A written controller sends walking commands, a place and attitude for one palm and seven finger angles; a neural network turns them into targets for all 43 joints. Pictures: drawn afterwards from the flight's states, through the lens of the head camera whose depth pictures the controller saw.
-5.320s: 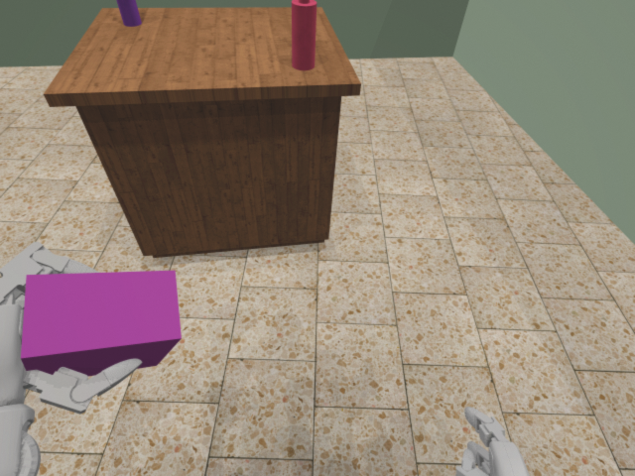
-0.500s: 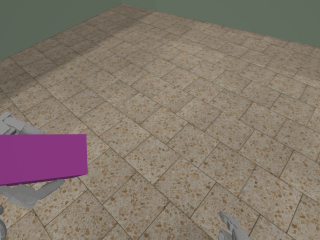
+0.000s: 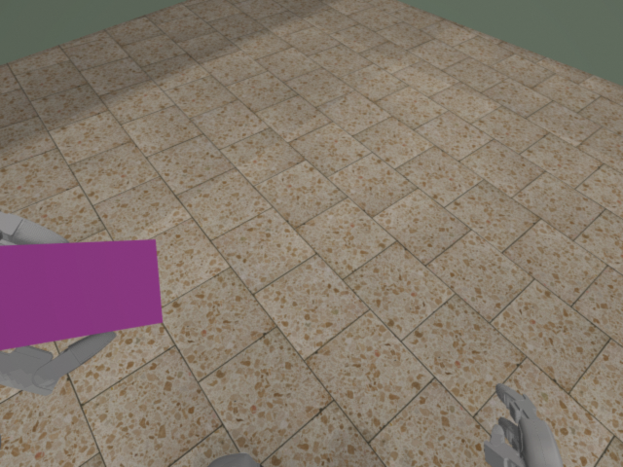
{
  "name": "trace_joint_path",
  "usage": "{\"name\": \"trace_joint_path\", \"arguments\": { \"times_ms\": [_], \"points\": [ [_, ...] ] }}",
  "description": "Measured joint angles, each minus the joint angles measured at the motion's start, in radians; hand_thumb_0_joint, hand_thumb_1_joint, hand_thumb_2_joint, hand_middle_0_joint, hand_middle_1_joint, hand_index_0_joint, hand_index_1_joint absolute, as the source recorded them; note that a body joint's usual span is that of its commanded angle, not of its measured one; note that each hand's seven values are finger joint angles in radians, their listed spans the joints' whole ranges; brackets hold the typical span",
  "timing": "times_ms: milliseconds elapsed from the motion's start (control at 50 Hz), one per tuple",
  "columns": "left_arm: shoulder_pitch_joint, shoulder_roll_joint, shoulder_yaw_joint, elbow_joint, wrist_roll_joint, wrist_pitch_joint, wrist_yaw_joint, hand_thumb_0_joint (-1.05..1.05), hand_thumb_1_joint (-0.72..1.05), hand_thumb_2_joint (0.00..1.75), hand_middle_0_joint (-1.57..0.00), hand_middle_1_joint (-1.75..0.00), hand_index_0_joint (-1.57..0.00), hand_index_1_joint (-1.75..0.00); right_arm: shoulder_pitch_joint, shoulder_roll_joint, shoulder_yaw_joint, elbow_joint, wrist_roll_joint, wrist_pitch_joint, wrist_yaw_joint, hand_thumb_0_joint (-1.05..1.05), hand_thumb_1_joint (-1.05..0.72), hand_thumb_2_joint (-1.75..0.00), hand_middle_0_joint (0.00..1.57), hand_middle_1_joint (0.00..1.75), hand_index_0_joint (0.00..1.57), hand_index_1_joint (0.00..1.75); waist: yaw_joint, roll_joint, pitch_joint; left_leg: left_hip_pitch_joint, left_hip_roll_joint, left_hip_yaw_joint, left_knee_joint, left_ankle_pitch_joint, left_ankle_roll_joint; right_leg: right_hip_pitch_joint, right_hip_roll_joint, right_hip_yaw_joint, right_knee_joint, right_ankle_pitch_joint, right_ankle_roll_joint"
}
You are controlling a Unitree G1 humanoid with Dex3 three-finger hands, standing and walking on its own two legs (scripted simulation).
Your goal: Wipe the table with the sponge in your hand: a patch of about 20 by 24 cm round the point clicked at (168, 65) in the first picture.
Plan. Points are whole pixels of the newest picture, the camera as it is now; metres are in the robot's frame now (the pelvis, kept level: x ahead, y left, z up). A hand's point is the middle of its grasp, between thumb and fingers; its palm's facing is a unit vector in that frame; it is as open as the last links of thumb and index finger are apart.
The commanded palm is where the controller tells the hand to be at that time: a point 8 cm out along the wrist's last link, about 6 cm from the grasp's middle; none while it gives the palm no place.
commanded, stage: walk to a spot facing it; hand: left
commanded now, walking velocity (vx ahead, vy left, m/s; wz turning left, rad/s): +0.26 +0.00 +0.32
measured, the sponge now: (91, 292) +0.23 +0.21 +0.18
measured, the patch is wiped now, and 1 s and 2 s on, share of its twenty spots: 0.00 0.00 0.00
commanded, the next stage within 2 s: turn to face it in 0.20 s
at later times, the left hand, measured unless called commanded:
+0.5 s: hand (119, 253) +0.27 +0.21 +0.17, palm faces +0.55 -0.72 -0.42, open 10.5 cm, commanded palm +0.22 +0.23 +0.20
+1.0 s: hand (229, 193) +0.34 +0.12 +0.19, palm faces +0.22 -0.87 -0.44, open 10.5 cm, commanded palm +0.30 +0.17 +0.20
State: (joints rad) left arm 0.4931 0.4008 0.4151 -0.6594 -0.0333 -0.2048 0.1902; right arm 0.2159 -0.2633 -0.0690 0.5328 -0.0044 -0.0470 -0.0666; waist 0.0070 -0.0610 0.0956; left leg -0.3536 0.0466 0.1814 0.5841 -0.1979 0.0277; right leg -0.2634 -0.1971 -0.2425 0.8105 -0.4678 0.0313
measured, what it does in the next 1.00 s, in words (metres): walks ahead: right foot, then left foot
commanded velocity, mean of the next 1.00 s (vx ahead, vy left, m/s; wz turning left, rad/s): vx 0.06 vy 0.00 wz -0.36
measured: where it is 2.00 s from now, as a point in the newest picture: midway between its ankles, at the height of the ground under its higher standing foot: outside the picture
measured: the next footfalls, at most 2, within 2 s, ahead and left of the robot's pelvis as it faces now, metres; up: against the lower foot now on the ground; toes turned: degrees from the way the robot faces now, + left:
right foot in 0.36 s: +0.16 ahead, -0.14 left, +0.00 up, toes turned -2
left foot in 0.74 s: +0.15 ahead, +0.06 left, +0.00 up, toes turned +7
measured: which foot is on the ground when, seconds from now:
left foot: down 0.00-0.36, up 0.38-0.72, down 0.74-1.00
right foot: up 0.00-0.34, down 0.36-0.76, up 0.78-1.00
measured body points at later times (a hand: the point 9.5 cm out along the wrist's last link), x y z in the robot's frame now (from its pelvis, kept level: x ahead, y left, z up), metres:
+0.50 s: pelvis +0.09 -0.06 +0.01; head +0.11 -0.09 +0.46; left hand +0.24 +0.24 +0.20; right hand +0.30 -0.26 -0.10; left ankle +0.05 +0.08 -0.65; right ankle +0.12 -0.14 -0.72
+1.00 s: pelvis +0.08 -0.08 +0.02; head +0.13 -0.08 +0.46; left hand +0.33 +0.16 +0.21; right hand +0.21 -0.30 -0.08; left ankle +0.11 +0.06 -0.72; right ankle +0.08 -0.20 -0.68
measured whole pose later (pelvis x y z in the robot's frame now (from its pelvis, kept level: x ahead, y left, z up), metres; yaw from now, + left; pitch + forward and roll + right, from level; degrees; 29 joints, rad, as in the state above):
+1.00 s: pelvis +0.08 -0.08 +0.02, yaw -11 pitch -1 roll -1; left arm 0.43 0.37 0.35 -0.55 -0.01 -0.16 0.13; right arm 0.22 -0.14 0.04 0.53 0.00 -0.03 0.01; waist 0.04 0.01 0.11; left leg -0.22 0.18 0.26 0.54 -0.28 -0.04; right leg -0.42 -0.04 -0.09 0.86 -0.38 0.06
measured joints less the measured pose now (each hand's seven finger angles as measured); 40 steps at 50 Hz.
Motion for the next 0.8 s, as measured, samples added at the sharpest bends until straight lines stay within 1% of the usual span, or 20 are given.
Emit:
{"name": "trace_joint_path", "arguments": {
  "times_ms": [40,60,80,120,160,220,280,340,360,380,420,460,500,540,600,680,720,740,760,800],
  "points": [
    [-0.059,0.004,-0.005,0.050,0.016,-0.006,-0.003,-0.01,-0.53,0.99,-0.67,-1.36,-0.70,-1.35,-0.032,0.044,0.010,0.022,0.004,-0.005,0.006,0.01,-0.91,-0.90,0.19,0.30,0.19,0.30,-0.010,-0.001,0.024,-0.004,-0.004,-0.020,0.069,-0.046,0.012,-0.092,0.041,0.104,0.267,-0.074,-0.001],
    [-0.082,0.008,-0.009,0.076,0.020,-0.003,-0.013,-0.01,-0.53,0.99,-0.67,-1.36,-0.70,-1.35,-0.040,0.067,0.024,0.033,0.008,-0.006,0.015,0.01,-0.91,-0.90,0.19,0.30,0.19,0.30,-0.015,0.000,0.023,0.000,-0.005,-0.033,0.072,-0.065,0.010,-0.137,0.061,0.131,0.359,-0.076,0.001],
    [-0.095,0.012,-0.012,0.094,0.023,0.004,-0.021,-0.01,-0.53,0.99,-0.67,-1.36,-0.70,-1.35,-0.046,0.089,0.039,0.042,0.011,-0.006,0.024,0.01,-0.91,-0.90,0.19,0.30,0.19,0.30,-0.021,0.001,0.018,0.005,-0.006,-0.047,0.064,-0.073,0.007,-0.178,0.074,0.147,0.420,-0.065,0.005],
    [-0.093,0.014,-0.013,0.094,0.023,0.017,-0.033,-0.01,-0.53,0.99,-0.67,-1.36,-0.70,-1.35,-0.047,0.130,0.067,0.051,0.016,-0.011,0.038,0.01,-0.91,-0.90,0.19,0.30,0.19,0.30,-0.024,0.005,0.009,0.020,-0.005,-0.067,0.031,-0.064,-0.004,-0.244,0.083,0.158,0.449,-0.021,0.014],
    [-0.058,0.009,-0.013,0.061,0.015,0.014,-0.041,-0.01,-0.53,0.99,-0.67,-1.36,-0.70,-1.35,-0.038,0.159,0.090,0.053,0.015,-0.025,0.048,0.01,-0.91,-0.90,0.20,0.30,0.20,0.30,-0.022,0.016,-0.001,0.036,0.000,-0.083,-0.008,-0.050,-0.012,-0.280,0.081,0.155,0.383,0.034,0.022],
    [0.003,0.001,-0.020,0.013,0.007,-0.008,-0.051,-0.01,-0.53,0.99,-0.67,-1.36,-0.70,-1.35,-0.016,0.178,0.110,0.058,0.010,-0.047,0.055,0.01,-0.90,-0.90,0.20,0.30,0.20,0.30,-0.007,0.048,-0.014,0.063,0.008,-0.110,-0.061,-0.035,-0.024,-0.262,0.081,0.137,0.185,0.093,0.029],
    [0.034,0.002,-0.020,0.022,0.004,-0.027,-0.056,-0.01,-0.53,0.99,-0.67,-1.36,-0.70,-1.35,0.002,0.173,0.117,0.070,0.006,-0.052,0.049,0.01,-0.90,-0.90,0.20,0.30,0.20,0.30,0.017,0.086,-0.031,0.083,0.016,-0.139,-0.081,-0.039,-0.042,-0.191,0.100,0.118,-0.002,0.099,0.035],
    [0.020,0.003,-0.012,0.091,0.007,-0.017,-0.052,-0.01,-0.53,0.99,-0.67,-1.36,-0.70,-1.35,0.007,0.154,0.116,0.084,0.009,-0.040,0.035,0.01,-0.90,-0.90,0.20,0.30,0.20,0.30,0.041,0.110,-0.050,0.083,0.022,-0.158,-0.031,-0.082,-0.064,-0.080,0.129,0.090,-0.186,0.121,0.035],
    [0.005,-0.002,-0.011,0.121,0.012,-0.010,-0.049,-0.01,-0.53,0.99,-0.67,-1.36,-0.70,-1.35,0.004,0.143,0.113,0.087,0.011,-0.035,0.030,0.01,-0.90,-0.90,0.20,0.30,0.20,0.30,0.048,0.116,-0.054,0.072,0.025,-0.161,0.014,-0.114,-0.065,-0.055,0.138,0.086,-0.231,0.183,0.011],
    [-0.018,-0.020,-0.020,0.156,0.020,-0.001,-0.048,-0.01,-0.53,0.99,-0.67,-1.36,-0.70,-1.35,-0.008,0.124,0.108,0.099,0.012,-0.026,0.025,0.01,-0.90,-0.90,0.20,0.30,0.20,0.30,0.051,0.134,-0.053,0.050,0.034,-0.165,0.089,-0.166,-0.054,-0.055,0.147,0.078,-0.211,0.207,-0.025],
    [-0.068,-0.061,-0.052,0.225,0.025,0.025,-0.048,-0.01,-0.53,0.99,-0.67,-1.36,-0.69,-1.35,-0.034,0.087,0.096,0.132,0.011,-0.011,0.017,0.01,-0.90,-0.90,0.20,0.30,0.20,0.30,0.050,0.141,-0.049,-0.013,0.010,-0.176,0.297,-0.266,-0.050,-0.050,0.141,0.067,-0.171,0.174,-0.073],
    [-0.094,-0.099,-0.076,0.269,0.025,0.040,-0.048,-0.01,-0.53,0.99,-0.67,-1.36,-0.69,-1.35,-0.057,0.054,0.087,0.150,0.009,-0.006,0.014,0.01,-0.90,-0.90,0.20,0.30,0.20,0.30,0.053,0.123,-0.043,-0.060,-0.008,-0.156,0.444,-0.272,-0.063,-0.032,0.135,0.078,-0.183,0.159,-0.089],
    [-0.087,-0.116,-0.087,0.274,0.025,0.044,-0.045,-0.01,-0.53,0.99,-0.67,-1.36,-0.69,-1.35,-0.081,0.032,0.083,0.143,0.003,-0.001,0.010,0.01,-0.90,-0.90,0.20,0.30,0.20,0.30,0.047,0.097,-0.034,-0.082,-0.009,-0.129,0.478,-0.261,-0.073,-0.020,0.138,0.099,-0.212,0.173,-0.091],
    [-0.072,-0.111,-0.096,0.247,0.024,0.042,-0.045,-0.01,-0.53,0.99,-0.67,-1.36,-0.69,-1.35,-0.100,0.018,0.075,0.118,-0.001,-0.001,0.005,0.02,-0.91,-0.90,0.20,0.30,0.20,0.30,0.032,0.071,-0.024,-0.083,-0.005,-0.109,0.426,-0.241,-0.079,-0.014,0.145,0.115,-0.241,0.189,-0.098],
    [-0.060,-0.073,-0.097,0.171,0.019,0.027,-0.046,-0.01,-0.53,0.99,-0.67,-1.36,-0.69,-1.35,-0.113,0.007,0.059,0.072,-0.004,-0.007,0.005,0.01,-0.91,-0.90,0.20,0.30,0.20,0.30,0.014,0.035,-0.014,-0.062,-0.002,-0.089,0.296,-0.214,-0.085,-0.019,0.161,0.136,-0.267,0.206,-0.106],
    [-0.032,-0.007,-0.051,0.066,0.008,-0.003,-0.041,-0.01,-0.53,0.99,-0.67,-1.36,-0.69,-1.35,-0.113,0.003,0.043,0.016,-0.001,0.002,0.014,0.01,-0.91,-0.90,0.19,0.30,0.20,0.30,0.003,0.008,-0.019,-0.012,-0.009,-0.077,0.119,-0.180,-0.093,-0.048,0.195,0.170,-0.268,0.214,-0.109],
    [-0.012,0.015,-0.022,0.039,0.003,-0.013,-0.038,-0.01,-0.53,0.99,-0.67,-1.36,-0.69,-1.35,-0.106,0.003,0.039,-0.005,0.005,0.015,0.020,0.01,-0.91,-0.90,0.19,0.30,0.20,0.30,-0.003,0.009,-0.028,0.035,-0.009,-0.065,0.012,-0.111,-0.095,-0.064,0.215,0.188,-0.249,0.208,-0.104],
    [-0.005,0.023,-0.011,0.031,0.001,-0.014,-0.037,-0.01,-0.53,0.99,-0.67,-1.36,-0.69,-1.35,-0.098,0.002,0.038,-0.015,0.007,0.023,0.021,0.01,-0.91,-0.90,0.19,0.30,0.19,0.30,-0.005,0.015,-0.035,0.066,-0.004,-0.056,-0.045,-0.062,-0.088,-0.073,0.227,0.195,-0.229,0.198,-0.100],
    [-0.007,0.033,0.000,0.035,0.000,-0.015,-0.037,-0.01,-0.53,0.99,-0.67,-1.36,-0.69,-1.35,-0.094,0.014,0.036,-0.015,0.009,0.029,0.020,0.01,-0.91,-0.90,0.19,0.30,0.19,0.30,-0.005,0.000,-0.037,0.078,-0.010,-0.040,-0.058,-0.059,-0.063,-0.084,0.225,0.210,-0.202,0.186,-0.095],
    [-0.016,0.040,0.010,0.067,0.003,-0.017,-0.040,-0.01,-0.53,0.99,-0.67,-1.36,-0.69,-1.35,-0.077,0.040,0.038,-0.018,0.013,0.040,0.021,0.01,-0.91,-0.90,0.19,0.30,0.19,0.30,0.007,-0.019,-0.040,0.088,-0.008,-0.006,-0.046,-0.079,-0.031,-0.116,0.219,0.235,-0.105,0.089,-0.055]
  ]
}}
